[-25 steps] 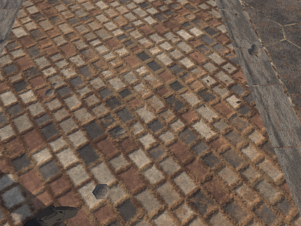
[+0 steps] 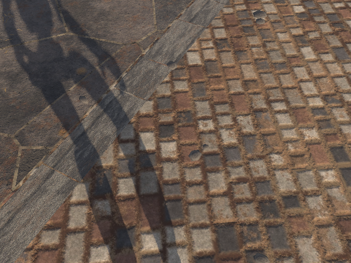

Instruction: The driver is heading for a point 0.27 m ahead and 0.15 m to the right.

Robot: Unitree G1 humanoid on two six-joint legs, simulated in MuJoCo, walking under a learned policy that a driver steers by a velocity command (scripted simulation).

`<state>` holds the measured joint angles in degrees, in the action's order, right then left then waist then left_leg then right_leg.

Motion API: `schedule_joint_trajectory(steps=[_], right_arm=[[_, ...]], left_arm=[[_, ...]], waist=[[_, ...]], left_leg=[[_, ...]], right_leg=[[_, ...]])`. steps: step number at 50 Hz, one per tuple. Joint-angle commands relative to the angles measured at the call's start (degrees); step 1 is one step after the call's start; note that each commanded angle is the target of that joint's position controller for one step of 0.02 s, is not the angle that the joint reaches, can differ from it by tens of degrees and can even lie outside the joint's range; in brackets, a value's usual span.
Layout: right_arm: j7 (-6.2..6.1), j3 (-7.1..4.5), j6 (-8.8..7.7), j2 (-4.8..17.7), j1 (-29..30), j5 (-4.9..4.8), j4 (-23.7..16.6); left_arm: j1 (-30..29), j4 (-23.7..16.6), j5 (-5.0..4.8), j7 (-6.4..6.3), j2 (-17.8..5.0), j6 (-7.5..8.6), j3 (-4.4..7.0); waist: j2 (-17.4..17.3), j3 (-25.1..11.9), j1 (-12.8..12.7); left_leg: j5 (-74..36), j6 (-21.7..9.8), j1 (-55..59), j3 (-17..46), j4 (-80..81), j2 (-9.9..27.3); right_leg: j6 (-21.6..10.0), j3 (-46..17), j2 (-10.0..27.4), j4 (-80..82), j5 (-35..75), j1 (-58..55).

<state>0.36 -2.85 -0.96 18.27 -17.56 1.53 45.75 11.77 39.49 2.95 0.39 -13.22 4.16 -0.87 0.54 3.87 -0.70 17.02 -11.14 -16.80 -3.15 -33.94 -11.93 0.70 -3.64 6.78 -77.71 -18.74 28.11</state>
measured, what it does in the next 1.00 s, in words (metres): walks ahead: right foot, then left foot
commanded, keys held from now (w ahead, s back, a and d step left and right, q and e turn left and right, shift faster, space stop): w+e+shift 0.08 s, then shift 0.92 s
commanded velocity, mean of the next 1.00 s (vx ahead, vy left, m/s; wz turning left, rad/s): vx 0.31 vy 0.00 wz -0.01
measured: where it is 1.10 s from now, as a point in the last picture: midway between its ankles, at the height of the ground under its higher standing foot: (189, 251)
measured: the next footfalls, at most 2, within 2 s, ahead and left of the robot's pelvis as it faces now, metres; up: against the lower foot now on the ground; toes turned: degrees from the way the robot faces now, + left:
right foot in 0.28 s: +0.51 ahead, -0.12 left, +0.00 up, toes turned -3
left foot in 0.70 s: +0.57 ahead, +0.11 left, +0.00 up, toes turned -5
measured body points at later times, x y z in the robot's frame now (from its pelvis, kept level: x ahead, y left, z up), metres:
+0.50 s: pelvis +0.39 -0.06 +0.02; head +0.43 -0.05 +0.46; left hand +0.49 +0.19 -0.11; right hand +0.55 -0.33 -0.08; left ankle +0.39 +0.11 -0.64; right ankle +0.47 -0.12 -0.72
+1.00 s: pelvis +0.51 -0.02 +0.02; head +0.52 -0.01 +0.47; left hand +0.62 +0.23 -0.12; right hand +0.62 -0.28 -0.10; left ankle +0.53 +0.11 -0.72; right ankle +0.47 -0.12 -0.72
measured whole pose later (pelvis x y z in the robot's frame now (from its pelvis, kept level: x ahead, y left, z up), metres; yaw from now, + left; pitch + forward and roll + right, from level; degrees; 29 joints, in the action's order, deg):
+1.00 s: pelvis +0.51 -0.02 +0.02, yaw -3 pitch +0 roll +0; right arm -2.0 -1.8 -0.6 13.5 -8.5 0.1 50.4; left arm 8.8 53.9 0.5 -0.2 -14.3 0.3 0.3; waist 0.8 1.3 -0.6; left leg 14.9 1.2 -16.0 2.7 -31.0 0.6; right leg -1.9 0.5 -2.2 -29.9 -18.5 11.2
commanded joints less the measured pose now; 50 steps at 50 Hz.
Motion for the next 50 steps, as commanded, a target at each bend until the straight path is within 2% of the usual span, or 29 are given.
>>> schedule_joint_trajectory(steps=[1,4,6,8,10,11,12,13,14,15,16,17,18,19,20,22,24,27,29,32,34,35,36,37,38,39,40,44,50], right_arm=[[-0.18,-1.29,-4.14,6.1,-0.6,-0.26,-3.1],[1.02,-1.16,-5.68,5.5,-4.0,-0.71,-1.3],[0.92,-0.42,-6.28,4.2,-6.2,-1.7,0.1],[0.42,-0.24,-6.66,5.0,-8.7,-2.14,2.1],[-0.59,-0.49,-6.51,6.8,-8.5,-1.85,2.9],[-2.21,-1.12,-4.7,8.6,-9.5,-2.59,2.6],[-3.13,-1.42,-3.3,9.7,-7.7,-1.11,2.5],[-3.36,-1.81,-2.34,10.5,-4.3,0.23,1.4],[-3.08,-1.72,-1.72,10.3,2.6,0.61,-0.4],[-2.27,0.49,-1.47,-0.1,-4.5,3.02,-1.4],[-1.18,1.44,-2.4,-0.7,-17.6,-2.65,2.6],[-0.92,0.32,-2.8,5.5,-10.4,-4.15,1.6],[-1.05,0.15,-2.89,6.2,-4.1,-3.97,-1.5],[-1.39,0.14,-2.51,5.9,0.4,-3.01,-2.0],[-1.52,-0.04,-1.76,5.3,0.8,-2.39,-2.4],[-1.63,0.31,-0.31,2.7,-2.6,-1.83,-2.0],[-2.34,1.0,0.14,0.5,-2.3,-1.74,-2.3],[-3.17,1.26,0.5,0.8,1.4,-1.46,-2.8],[-3.32,0.84,0.88,2.1,4.7,-1.84,-3.1],[-3.42,0.35,1.29,2.9,9.5,-1.88,-4.0],[-3.26,0.12,0.89,2.5,10.0,-1.44,-3.8],[-3.18,0.01,0.6,2.8,9.8,-0.82,-3.6],[-3.27,-0.28,0.3,4.4,9.7,-0.24,-3.8],[-3.46,-0.98,0.59,7.3,10.8,-0.6,-3.8],[-3.17,-0.85,0.95,5.0,11.0,-1.1,-3.0],[-2.74,-0.41,1.04,2.4,11.1,-1.05,-2.8],[-2.54,-0.19,0.93,1.8,11.4,-0.81,-2.5],[-2.4,-0.49,-0.29,2.4,9.9,-1.11,-0.3],[-2.58,-0.67,-0.25,2.6,9.6,-1.52,2.7]], left_arm=[[5.0,-1.3,-0.28,0.91,-7.9,-2.21,1.76],[-5.4,-3.7,-2.15,1.74,-6.0,-2.09,1.15],[-8.8,-4.3,-1.71,2.34,-3.8,-1.14,0.5],[-9.8,-3.9,-1.74,2.47,-2.8,-0.32,0.22],[-6.7,-2.1,-1.24,2.03,-5.1,0.03,0.96],[-9.2,-4.6,-4.49,2.01,-9.0,2.14,3.27],[-4.3,-2.9,-5.32,1.94,-11.3,2.71,4.26],[3.5,-0.3,-5.14,1.62,-12.0,2.79,4.83],[15.4,3.5,-4.16,0.79,-12.3,2.46,5.04],[18.3,5.9,-1.54,0.86,-14.3,2.49,4.03],[19.7,5.1,0.78,1.63,-10.8,3.3,3.71],[13.3,2.4,-0.49,1.32,-10.9,2.87,4.69],[6.1,1.5,-2.22,0.96,-10.2,2.63,4.47],[1.5,1.3,-3.05,0.63,-8.2,2.29,3.54],[0.5,1.8,-2.47,0.5,-8.1,2.41,3.25],[-1.0,2.9,-1.81,1.3,-7.2,2.37,2.8],[-2.3,4.2,-1.66,1.69,-7.5,2.59,2.84],[-2.5,5.6,-1.76,1.13,-9.6,1.43,3.55],[-2.1,6.6,-1.99,0.79,-10.0,0.35,3.67],[-2.6,7.7,-1.91,0.51,-9.0,-0.94,3.28],[-3.4,8.2,-2.29,0.41,-8.0,-1.48,2.84],[-2.2,8.8,-2.53,0.38,-7.0,-1.56,2.49],[-0.2,9.2,-2.05,0.34,-6.1,-1.31,2.12],[5.3,10.1,-1.65,0.53,-6.3,-1.02,2.33],[4.7,10.5,-1.79,0.44,-5.4,-1.18,1.98],[0.8,10.2,-1.95,0.26,-6.3,-1.61,2.06],[-1.4,9.9,-2.05,-0.07,-6.3,-2.11,2.11],[-1.6,10.7,-2.07,-0.55,-7.4,-3.06,2.35],[-2.4,12.8,-2.7,-0.95,-7.2,-3.66,2.63]], waist=[[2.9,-0.5,-2.2],[1.5,4.2,1.7],[2.0,4.3,2.9],[0.1,2.6,3.7],[-2.7,-0.8,2.0],[-3.6,-4.1,1.1],[-4.0,-7.2,-2.5],[-5.8,-9.8,-6.6],[-4.2,-12.7,-13.8],[18.4,-19.3,-6.7],[12.3,-35.6,-5.9],[3.3,-31.9,-7.7],[-1.1,-21.5,-4.6],[-7.9,-13.7,-2.1],[-7.4,-9.1,0.1],[-2.4,-6.7,2.9],[0.2,-7.4,3.7],[2.4,-12.1,2.5],[3.0,-12.5,1.1],[4.2,-9.4,-0.3],[4.3,-7.9,0.5],[3.5,-7.5,0.8],[1.1,-8.0,-0.1],[-5.0,-9.6,-3.9],[-7.6,-10.4,-3.2],[-5.3,-8.2,-1.3],[-4.0,-7.1,-0.9],[-3.9,-7.2,-0.6],[-2.2,-8.1,-0.2]], left_leg=[[-12.1,-5.1,0.8,20.5,24.0,18.4],[-26.7,1.1,2.7,8.4,28.0,13.7],[-45.7,3.6,4.1,4.1,27.3,12.0],[-55.4,4.8,9.8,3.8,26.9,14.1],[-65.9,6.5,16.6,3.6,22.3,15.6],[-66.6,8.1,21.4,6.5,16.7,18.2],[-69.0,9.3,26.3,6.1,10.7,18.5],[-69.6,10.1,26.0,5.6,1.3,17.9],[-61.7,11.9,20.5,3.3,-16.7,14.3],[17.6,15.5,-3.9,5.1,-46.1,3.9],[22.6,14.7,-14.8,21.4,-60.5,0.5],[16.8,13.9,-14.2,21.3,-56.9,4.3],[13.3,12.8,-15.6,17.5,-51.0,7.8],[10.9,13.0,-14.7,13.2,-47.4,10.1],[8.8,13.3,-11.1,11.5,-44.5,11.4],[7.6,14.2,-5.7,10.3,-36.8,14.0],[5.9,15.2,-3.6,8.8,-26.5,15.5],[-3.6,15.6,-0.8,7.9,-14.7,16.2],[-8.5,15.4,-0.2,7.7,-10.4,16.1],[-8.3,14.6,-0.1,8.0,-4.4,16.5],[-10.3,13.2,2.7,7.0,4.0,15.6],[-14.9,12.2,5.2,7.3,8.9,15.8],[-23.6,10.8,8.3,10.4,9.4,18.7],[-27.5,8.2,11.8,12.6,6.7,21.3],[-17.4,7.5,9.4,11.8,7.0,19.9],[-11.3,8.6,6.4,11.0,7.9,17.8],[-11.4,9.5,5.2,10.5,8.1,17.1],[-20.5,9.8,6.5,9.3,6.0,16.1],[-26.0,8.9,8.1,8.8,4.6,15.6]], right_leg=[[0.5,2.0,3.8,8.4,1.6,6.3],[-2.1,5.5,2.4,24.3,16.4,8.9],[-3.5,10.4,-1.0,35.6,26.1,3.8],[-4.9,12.1,-4.4,42.8,34.4,-0.1],[-5.9,12.4,-8.7,46.2,34.2,-4.5],[-5.3,8.9,-10.9,47.9,31.2,-6.2],[-5.0,8.5,-12.2,49.4,31.5,-7.9],[-5.0,7.9,-11.7,50.8,34.4,-14.1],[-6.7,5.2,-7.5,56.8,44.0,-25.7],[-13.2,-7.5,6.1,40.8,75.1,-50.2],[-24.3,-32.1,17.4,42.7,68.0,-63.2],[-23.1,-27.9,15.1,48.7,60.7,-54.7],[-21.1,-22.6,13.0,51.8,50.9,-44.0],[-19.3,-18.8,10.6,56.1,46.4,-31.6],[-18.4,-15.5,8.6,58.8,48.6,-21.8],[-17.7,-9.4,5.3,61.7,50.9,-12.7],[-17.2,-4.4,3.2,62.0,56.4,-9.4],[-15.0,-0.3,1.8,60.5,56.1,-12.0],[-13.8,-0.1,1.6,60.9,46.5,-12.9],[-13.4,-2.7,2.3,61.8,27.1,-12.1],[-12.0,-3.8,1.8,59.7,18.1,-11.9],[-9.8,-3.9,0.5,58.2,14.7,-11.5],[-7.5,-3.4,-1.5,55.8,11.5,-10.4],[-5.4,-1.1,-5.3,54.9,3.5,-8.0],[-3.9,1.7,-6.9,55.1,1.5,-10.3],[-3.3,2.4,-7.2,54.5,2.6,-11.4],[-3.3,2.5,-6.9,54.0,4.2,-11.5],[-3.7,1.5,-5.8,52.5,12.0,-13.4],[-3.4,1.4,-5.5,51.0,17.8,-15.8]])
